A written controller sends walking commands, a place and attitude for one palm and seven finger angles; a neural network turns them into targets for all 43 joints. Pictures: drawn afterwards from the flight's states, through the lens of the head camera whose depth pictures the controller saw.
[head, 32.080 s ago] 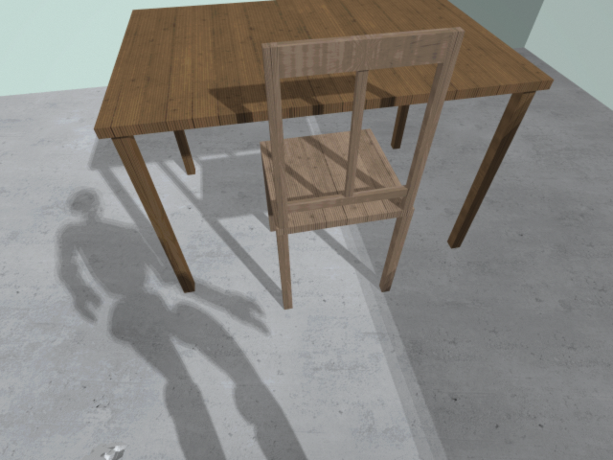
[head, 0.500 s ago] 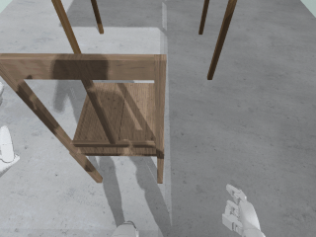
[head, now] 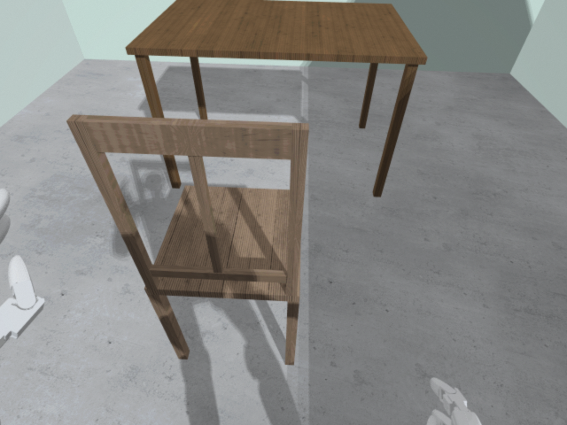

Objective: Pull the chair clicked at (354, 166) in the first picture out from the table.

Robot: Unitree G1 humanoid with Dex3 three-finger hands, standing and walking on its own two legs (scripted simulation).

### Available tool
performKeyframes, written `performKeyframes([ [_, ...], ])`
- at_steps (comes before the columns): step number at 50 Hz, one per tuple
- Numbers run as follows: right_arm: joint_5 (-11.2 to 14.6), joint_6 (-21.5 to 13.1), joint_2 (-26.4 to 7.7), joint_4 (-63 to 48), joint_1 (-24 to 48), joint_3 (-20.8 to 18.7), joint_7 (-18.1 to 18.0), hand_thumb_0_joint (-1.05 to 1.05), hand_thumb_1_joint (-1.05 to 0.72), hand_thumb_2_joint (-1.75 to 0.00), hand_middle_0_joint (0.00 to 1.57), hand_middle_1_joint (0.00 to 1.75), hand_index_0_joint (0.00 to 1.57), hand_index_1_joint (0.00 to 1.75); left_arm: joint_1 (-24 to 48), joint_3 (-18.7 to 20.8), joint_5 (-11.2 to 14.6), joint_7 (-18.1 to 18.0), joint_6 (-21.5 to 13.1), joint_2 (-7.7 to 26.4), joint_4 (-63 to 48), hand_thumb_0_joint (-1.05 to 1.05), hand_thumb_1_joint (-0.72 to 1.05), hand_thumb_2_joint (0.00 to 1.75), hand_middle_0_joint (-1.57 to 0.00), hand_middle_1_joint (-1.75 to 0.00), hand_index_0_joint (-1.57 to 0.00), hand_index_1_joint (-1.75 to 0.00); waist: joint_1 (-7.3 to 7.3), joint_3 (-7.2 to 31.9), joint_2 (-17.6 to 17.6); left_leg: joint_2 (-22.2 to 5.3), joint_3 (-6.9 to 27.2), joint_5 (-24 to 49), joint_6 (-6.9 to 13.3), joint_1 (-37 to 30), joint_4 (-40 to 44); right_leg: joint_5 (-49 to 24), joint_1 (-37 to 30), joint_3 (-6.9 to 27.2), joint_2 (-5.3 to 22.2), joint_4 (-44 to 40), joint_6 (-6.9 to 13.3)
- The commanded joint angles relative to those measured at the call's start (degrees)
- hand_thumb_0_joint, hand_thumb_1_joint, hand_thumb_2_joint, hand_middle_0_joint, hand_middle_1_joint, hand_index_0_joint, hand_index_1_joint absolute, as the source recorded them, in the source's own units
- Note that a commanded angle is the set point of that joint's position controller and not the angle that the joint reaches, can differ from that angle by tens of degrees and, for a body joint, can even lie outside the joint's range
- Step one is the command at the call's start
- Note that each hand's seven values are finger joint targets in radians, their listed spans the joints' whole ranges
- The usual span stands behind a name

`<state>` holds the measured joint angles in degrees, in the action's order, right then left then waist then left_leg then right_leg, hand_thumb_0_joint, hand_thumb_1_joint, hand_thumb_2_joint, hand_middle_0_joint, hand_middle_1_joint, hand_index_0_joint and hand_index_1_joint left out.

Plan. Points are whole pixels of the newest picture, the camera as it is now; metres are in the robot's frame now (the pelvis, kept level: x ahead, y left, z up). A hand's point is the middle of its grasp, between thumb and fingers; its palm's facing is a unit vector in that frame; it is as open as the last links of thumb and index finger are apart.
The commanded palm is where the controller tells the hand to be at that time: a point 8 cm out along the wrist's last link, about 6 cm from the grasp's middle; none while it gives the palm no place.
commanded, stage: stop stepping back and stand still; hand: left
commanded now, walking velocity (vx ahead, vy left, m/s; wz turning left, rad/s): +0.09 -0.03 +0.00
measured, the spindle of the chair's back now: (208, 221) +0.53 +0.20 -0.05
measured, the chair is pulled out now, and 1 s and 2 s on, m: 0.78 0.78 0.78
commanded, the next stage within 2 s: let the arm hang, fingers relaxed in 0.20 s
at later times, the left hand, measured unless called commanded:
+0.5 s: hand (155, 412) +0.17 +0.21 -0.11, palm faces +0.05 -0.95 -0.30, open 7.4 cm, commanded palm none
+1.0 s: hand out of the picture +0.00 +0.19 -0.16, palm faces +0.06 -0.96 -0.26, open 7.4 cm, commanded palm none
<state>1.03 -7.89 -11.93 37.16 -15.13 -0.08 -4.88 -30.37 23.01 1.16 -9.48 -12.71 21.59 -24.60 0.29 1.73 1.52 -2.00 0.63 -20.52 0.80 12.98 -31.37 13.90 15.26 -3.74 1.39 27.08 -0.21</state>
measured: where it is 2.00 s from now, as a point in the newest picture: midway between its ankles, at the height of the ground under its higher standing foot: outside the picture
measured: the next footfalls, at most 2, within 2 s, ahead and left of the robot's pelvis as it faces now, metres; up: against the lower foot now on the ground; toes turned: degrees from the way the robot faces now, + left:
none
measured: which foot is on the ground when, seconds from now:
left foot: down 0.00-1.00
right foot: down 0.00-1.00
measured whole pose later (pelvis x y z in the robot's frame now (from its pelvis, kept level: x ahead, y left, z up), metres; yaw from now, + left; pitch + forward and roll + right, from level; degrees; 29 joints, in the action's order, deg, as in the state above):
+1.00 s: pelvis +0.01 -0.01 +0.00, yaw +2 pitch -1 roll +0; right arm -1.0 0.8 -8.2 58.9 -22.3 0.5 -1.0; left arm -18.3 0.4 -0.7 -1.4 1.8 11.2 58.4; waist -0.2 -3.1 1.9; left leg -0.9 2.7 -14.9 -1.4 10.9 -26.9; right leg 11.2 14.0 -4.1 1.7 26.3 0.3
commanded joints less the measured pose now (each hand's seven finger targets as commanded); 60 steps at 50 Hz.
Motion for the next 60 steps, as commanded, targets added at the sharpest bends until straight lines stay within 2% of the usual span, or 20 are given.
performKeyframes([
  [1, -0.15, -2.98, -7.14, -8.54, 6.39, -2.59, -0.53, 0.00, -0.90, -0.90, 0.20, 0.30, 0.20, 0.30, 7.77, 5.06, 0.53, -0.84, -2.17, 11.06, -10.56, 0.00, 0.90, 0.90, -0.20, -0.30, -0.20, -0.30, -1.62, -4.27, -1.38, -2.68, 5.05, -8.29, 3.17, 6.08, 10.54, 13.87, -0.30, 7.29, 3.30, -7.76, 1.27],
  [4, -0.05, -3.17, -6.59, -9.38, 7.16, -2.30, -0.21, 0.00, -0.90, -0.90, 0.20, 0.30, 0.20, 0.30, 5.00, 5.88, 0.33, -0.93, -2.03, 10.63, -12.08, 0.00, 0.90, 0.90, -0.20, -0.30, -0.20, -0.30, -0.87, -1.49, 3.94, -4.99, 7.57, -10.66, 3.55, 9.57, 15.37, 7.71, -6.90, 4.77, 1.28, -2.82, 0.19],
  [11, 0.07, -4.23, -5.85, -9.60, 6.26, -2.23, 0.15, 0.00, -0.90, -0.90, 0.20, 0.30, 0.20, 0.30, 3.91, 7.02, -0.03, -0.89, -3.10, 12.53, -15.37, 0.00, 0.90, 0.90, -0.20, -0.30, -0.20, -0.30, -0.73, -4.71, 3.69, -3.67, 5.74, -6.97, 2.07, 10.77, 14.82, 4.32, -7.46, 7.39, 2.96, -7.99, 0.44],
  [14, -0.30, -4.50, -6.07, -9.15, 5.95, -2.36, 0.12, 0.00, -0.90, -0.90, 0.20, 0.30, 0.20, 0.30, 3.15, 7.27, 0.20, -1.08, -3.49, 11.83, -14.11, 0.00, 0.90, 0.90, -0.20, -0.30, -0.20, -0.30, -0.70, -1.80, 1.53, -3.26, 4.73, 0.99, 1.70, 6.65, 12.88, -1.90, -9.11, 7.89, 3.26, -7.87, 0.68],
  [15, -1.31, -3.27, -12.88, 3.42, 4.75, -4.69, 5.85, 0.00, -0.90, -0.90, 0.20, 0.30, 0.20, 0.30, 4.64, -16.74, -4.65, 7.61, 7.29, -0.98, 30.01, 0.00, 0.90, 0.90, -0.20, -0.30, -0.20, -0.30, -3.60, -3.32, 0.64, -3.05, 5.64, 19.17, 1.70, 8.16, 2.32, -16.64, -0.16, 3.16, 5.01, 4.63, 1.50],
  [16, -1.06, 0.51, -6.64, 3.85, 0.27, -3.89, 5.39, 0.00, -0.90, -0.90, 0.20, 0.30, 0.20, 0.30, 3.13, -16.40, -3.69, 8.74, 11.86, -5.48, 31.65, 0.00, 0.90, 0.90, -0.20, -0.30, -0.20, -0.30, -2.08, 2.23, -2.43, -2.13, 2.97, 27.96, 0.70, 3.48, 2.47, -18.46, -1.78, 3.69, 4.84, 2.20, 1.70],
  [18, -1.73, 2.01, -6.51, 3.13, 0.18, -3.26, 5.15, 0.00, -0.90, -0.90, 0.20, 0.30, 0.20, 0.30, 4.29, -17.87, -3.08, 8.96, 13.18, -7.32, 33.26, 0.00, 0.90, 0.90, -0.20, -0.30, -0.20, -0.30, -1.39, 3.45, 0.10, -4.45, 6.20, 23.06, 1.52, 4.57, 4.51, -9.15, -1.14, 1.73, 4.09, 3.62, 1.38],
  [20, -2.36, 3.66, -6.97, 2.51, 1.13, -2.69, 5.20, 0.00, -0.90, -0.90, 0.20, 0.30, 0.20, 0.30, 7.98, -18.11, -3.27, 8.76, 12.78, -5.33, 38.81, 0.00, 0.90, 0.90, -0.20, -0.30, -0.20, -0.30, -0.54, 3.28, -6.40, -3.88, 7.85, 23.86, 2.35, 6.55, 4.41, -12.09, -4.59, 2.79, 3.94, 3.87, 1.60],
  [22, -2.41, 4.75, -7.18, 3.37, -0.36, -2.66, 5.04, 0.00, -0.90, -0.90, 0.20, 0.30, 0.20, 0.30, 10.45, -18.43, -3.47, 8.44, 12.55, -3.82, 44.82, 0.00, 0.90, 0.90, -0.20, -0.30, -0.20, -0.30, -0.72, 5.44, -14.68, -1.45, 5.95, 25.67, 1.72, 4.24, 1.98, -20.62, -7.83, 4.79, 6.21, 3.24, 3.68],
  [23, -2.25, 5.21, -7.03, 4.35, -1.01, -2.52, 4.87, 0.00, -0.90, -0.90, 0.20, 0.30, 0.20, 0.30, 11.37, -18.63, -3.35, 8.31, 12.52, -3.24, 48.10, 0.00, 0.90, 0.90, -0.20, -0.30, -0.20, -0.30, -0.90, 6.63, -16.02, -0.51, 4.82, 26.22, 1.28, 2.19, 1.75, -24.12, -9.04, 5.46, 7.23, 3.00, 4.37],
  [24, -2.14, 5.47, -7.10, 5.35, -1.57, -2.32, 4.67, 0.00, -0.90, -0.90, 0.20, 0.30, 0.20, 0.30, 12.31, -19.05, -3.07, 8.24, 12.67, -2.83, 51.10, 0.00, 0.90, 0.90, -0.20, -0.30, -0.20, -0.30, -1.11, 7.00, -13.82, -0.49, 4.35, 27.59, 0.98, 0.60, 2.60, -25.14, -9.57, 5.14, 7.24, 3.09, 4.41],
  [28, -2.08, 5.88, -6.49, 9.77, -0.48, -1.23, 4.24, 0.00, -0.90, -0.90, 0.20, 0.30, 0.20, 0.30, 12.26, -20.86, -2.15, 7.82, 12.97, -2.80, 62.58, 0.00, 0.90, 0.90, -0.20, -0.30, -0.20, -0.30, -0.01, 2.68, 6.68, -2.18, 5.00, 30.13, 1.01, -0.60, 6.38, -15.64, -8.21, 4.65, 4.55, 1.25, 2.64],
  [29, -1.96, 6.11, -5.77, 10.74, -0.68, -0.98, 4.13, 0.00, -0.90, -0.90, 0.20, 0.30, 0.20, 0.30, 11.67, -21.13, -2.00, 7.77, 12.97, -2.78, 65.22, 0.00, 0.90, 0.90, -0.20, -0.30, -0.20, -0.30, 0.11, 1.42, 8.55, -2.09, 4.53, 26.94, 0.89, -0.26, 6.87, -13.14, -8.07, 4.73, 4.45, 0.05, 2.55],
  [33, -2.07, 6.98, -3.65, 13.25, -4.00, -1.23, 3.91, 0.00, -0.90, -0.90, 0.20, 0.30, 0.20, 0.30, 11.25, -20.90, -2.15, 7.57, 12.95, -4.74, 70.11, 0.00, 0.90, 0.90, -0.20, -0.30, -0.20, -0.30, -0.09, -0.82, 9.28, -2.03, 4.72, 15.30, 1.17, 2.11, 8.28, -7.89, -8.05, 3.92, 4.15, -3.17, 2.84],
  [36, -1.93, 7.72, -3.01, 14.56, -5.90, -1.39, 3.96, 0.00, -0.90, -0.90, 0.20, 0.30, 0.20, 0.30, 12.32, -21.34, -1.97, 7.78, 13.04, -4.89, 73.07, 0.00, 0.90, 0.90, -0.20, -0.30, -0.20, -0.30, -0.25, -5.22, 2.27, -2.27, 5.54, 6.32, 1.58, 5.21, 10.42, -1.76, -6.21, 3.64, 3.91, -5.60, 2.93],
  [40, -1.98, 7.79, -2.91, 16.55, -8.87, -1.38, 4.00, 0.00, -0.90, -0.90, 0.20, 0.30, 0.20, 0.30, 12.50, -21.48, -1.83, 7.94, 13.05, -4.88, 75.98, 0.00, 0.90, 0.90, -0.20, -0.30, -0.20, -0.30, -0.38, -6.46, -3.57, -1.78, 5.05, 4.53, 1.75, 5.27, 10.18, 2.77, -4.43, 4.73, 4.58, -7.18, 2.96],
  [42, -2.03, 7.72, -2.61, 17.62, -9.88, -1.26, 3.89, 0.00, -0.90, -0.90, 0.20, 0.30, 0.20, 0.30, 11.98, -21.49, -1.72, 7.89, 13.10, -4.93, 77.21, 0.00, 0.90, 0.90, -0.20, -0.30, -0.20, -0.30, -0.32, -6.74, -1.99, -1.91, 4.96, 3.85, 1.95, 5.56, 10.80, 3.61, -4.16, 4.84, 4.42, -7.20, 3.07],
  [45, -1.89, 7.46, -2.19, 18.69, -11.26, -1.04, 3.79, 0.00, -0.90, -0.90, 0.20, 0.30, 0.20, 0.30, 11.23, -21.60, -1.62, 7.81, 12.90, -5.12, 78.73, 0.00, 0.90, 0.90, -0.20, -0.30, -0.20, -0.30, -0.35, -4.61, -4.36, -1.88, 4.51, 6.42, 1.95, 4.15, 10.15, 1.99, -5.14, 5.03, 4.70, -6.90, 3.10],
  [54, -1.79, 7.46, -0.37, 21.52, -12.36, -0.65, 3.56, 0.00, -0.90, -0.90, 0.20, 0.30, 0.20, 0.30, 9.64, -21.86, -1.56, 7.46, 12.86, -5.92, 81.74, 0.00, 0.90, 0.90, -0.20, -0.30, -0.20, -0.30, -0.22, -6.98, -3.22, -1.52, 3.80, 6.51, 1.79, 4.29, 9.93, 3.36, -3.06, 5.26, 4.90, -7.31, 3.43],
  [60, -1.87, 7.27, 0.50, 22.32, -12.65, -0.52, 3.33, 0.00, -0.90, -0.90, 0.20, 0.30, 0.20, 0.30, 8.92, -21.76, -1.56, 7.35, 12.76, -7.11, 82.68, 0.00, 0.90, 0.90, -0.20, -0.30, -0.20, -0.30, -0.28, -6.59, -0.33, -1.94, 3.86, 6.31, 1.74, 3.84, 10.47, 2.74, -2.67, 5.14, 4.52, -6.85, 3.46],
])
